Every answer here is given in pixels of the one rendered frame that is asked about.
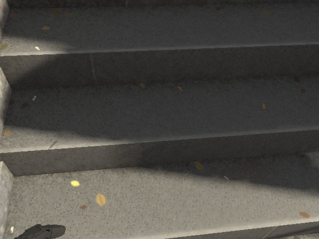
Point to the left robot hand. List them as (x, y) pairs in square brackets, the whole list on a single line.
[(39, 231)]

